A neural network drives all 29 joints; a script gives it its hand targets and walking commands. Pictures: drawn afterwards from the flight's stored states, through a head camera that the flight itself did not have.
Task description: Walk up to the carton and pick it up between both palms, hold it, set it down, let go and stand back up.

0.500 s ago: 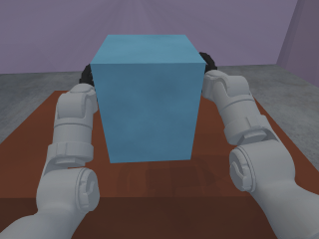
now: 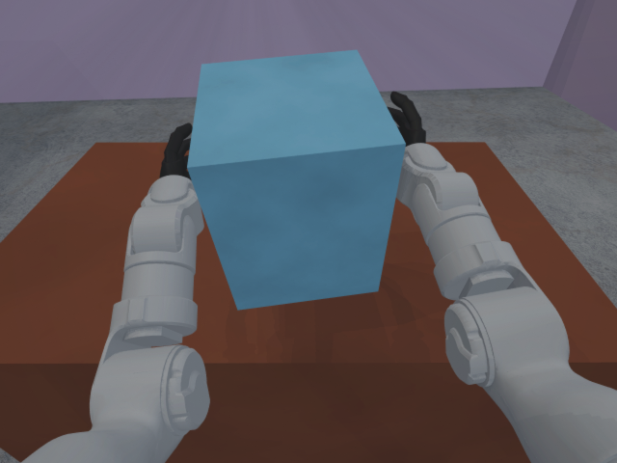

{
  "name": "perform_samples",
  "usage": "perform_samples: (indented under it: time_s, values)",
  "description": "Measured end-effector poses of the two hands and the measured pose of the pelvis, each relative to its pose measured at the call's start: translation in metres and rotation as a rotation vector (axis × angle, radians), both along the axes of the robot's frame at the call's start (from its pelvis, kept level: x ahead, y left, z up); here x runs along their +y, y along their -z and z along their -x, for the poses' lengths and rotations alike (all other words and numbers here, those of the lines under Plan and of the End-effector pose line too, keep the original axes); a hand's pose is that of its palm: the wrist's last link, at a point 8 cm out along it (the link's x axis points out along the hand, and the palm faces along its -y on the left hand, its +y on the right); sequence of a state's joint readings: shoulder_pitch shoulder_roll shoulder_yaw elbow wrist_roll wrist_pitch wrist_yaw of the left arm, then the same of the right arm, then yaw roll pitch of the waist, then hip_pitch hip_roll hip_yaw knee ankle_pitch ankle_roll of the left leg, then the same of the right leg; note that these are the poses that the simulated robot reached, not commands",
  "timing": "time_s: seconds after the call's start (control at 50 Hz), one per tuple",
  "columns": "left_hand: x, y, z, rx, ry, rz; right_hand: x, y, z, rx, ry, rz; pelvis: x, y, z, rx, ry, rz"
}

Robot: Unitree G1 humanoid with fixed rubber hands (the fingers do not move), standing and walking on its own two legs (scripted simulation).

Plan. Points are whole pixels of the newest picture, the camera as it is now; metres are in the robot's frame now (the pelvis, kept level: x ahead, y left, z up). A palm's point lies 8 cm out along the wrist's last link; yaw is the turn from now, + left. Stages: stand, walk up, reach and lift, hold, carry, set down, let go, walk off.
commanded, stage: set down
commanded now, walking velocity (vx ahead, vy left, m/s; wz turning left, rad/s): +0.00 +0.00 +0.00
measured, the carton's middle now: (295, 184) +0.41 +0.02 +0.20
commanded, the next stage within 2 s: none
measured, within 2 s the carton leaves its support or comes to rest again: neither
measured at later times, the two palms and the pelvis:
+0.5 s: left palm (188, 205) +0.38 +0.16 +0.19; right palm (406, 176) +0.42 -0.13 +0.21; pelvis +0.00 +0.00 +0.00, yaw +0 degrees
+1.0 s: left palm (199, 219) +0.39 +0.15 +0.17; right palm (408, 190) +0.42 -0.14 +0.19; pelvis +0.01 -0.01 +0.00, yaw +0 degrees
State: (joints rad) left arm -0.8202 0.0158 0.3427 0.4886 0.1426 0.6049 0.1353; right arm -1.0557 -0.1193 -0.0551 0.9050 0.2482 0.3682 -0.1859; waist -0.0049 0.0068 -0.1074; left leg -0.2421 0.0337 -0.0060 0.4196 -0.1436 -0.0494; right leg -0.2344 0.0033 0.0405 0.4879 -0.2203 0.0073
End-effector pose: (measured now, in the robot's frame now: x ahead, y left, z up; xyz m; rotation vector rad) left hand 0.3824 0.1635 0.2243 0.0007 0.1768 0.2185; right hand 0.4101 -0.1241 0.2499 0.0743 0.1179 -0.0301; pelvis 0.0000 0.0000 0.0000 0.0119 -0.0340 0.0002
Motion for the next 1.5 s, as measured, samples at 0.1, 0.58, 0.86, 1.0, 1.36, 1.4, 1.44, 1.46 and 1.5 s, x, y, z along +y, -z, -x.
perform_samples:
  time_s: [0.1, 0.58, 0.86, 1.0, 1.36, 1.4, 1.44, 1.46, 1.5]
  values:
    - [-0.002, 0.015, 0.003, 0.011, -0.019, 0.011, -0.001, 0.012, -0.002, 0.006, -0.013, -0.010, -0.002, 0.000, 0.000, 0.000, 0.001, 0.000]
    - [-0.008, 0.036, 0.003, 0.024, -0.047, 0.032, -0.007, 0.042, -0.008, 0.015, -0.033, -0.029, -0.004, 0.000, -0.003, 0.004, 0.003, 0.001]
    - [-0.013, 0.045, 0.002, 0.031, -0.049, 0.034, -0.011, 0.048, -0.009, 0.016, -0.036, -0.021, -0.007, 0.000, -0.003, 0.004, 0.006, 0.001]
    - [-0.015, 0.056, -0.003, 0.066, -0.044, 0.029, -0.014, 0.064, -0.013, 0.045, -0.036, 0.003, -0.007, 0.000, -0.005, 0.007, 0.006, 0.001]
    - [-0.028, 0.080, -0.005, 0.087, -0.062, 0.036, -0.027, 0.089, -0.019, 0.063, -0.052, -0.014, -0.015, 0.000, -0.013, 0.017, 0.012, 0.001]
    - [-0.029, 0.083, -0.005, 0.092, -0.063, 0.037, -0.029, 0.092, -0.019, 0.068, -0.053, -0.016, -0.016, 0.000, -0.013, 0.017, 0.012, 0.001]
    - [-0.031, 0.085, -0.005, 0.092, -0.064, 0.037, -0.030, 0.093, -0.019, 0.067, -0.054, -0.017, -0.017, 0.000, -0.013, 0.017, 0.013, 0.001]
    - [-0.032, 0.085, -0.005, 0.091, -0.065, 0.037, -0.031, 0.093, -0.019, 0.066, -0.054, -0.017, -0.018, 0.000, -0.013, 0.017, 0.014, 0.001]
    - [-0.033, 0.085, -0.005, 0.089, -0.064, 0.035, -0.032, 0.093, -0.020, 0.063, -0.054, -0.017, -0.018, 0.000, -0.014, 0.017, 0.014, 0.001]
